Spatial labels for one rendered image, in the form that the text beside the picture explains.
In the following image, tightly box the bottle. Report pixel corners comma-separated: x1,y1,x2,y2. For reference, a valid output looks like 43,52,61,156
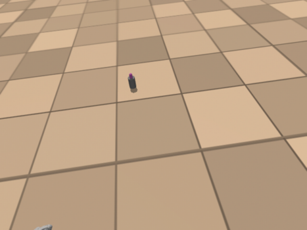
128,73,136,89

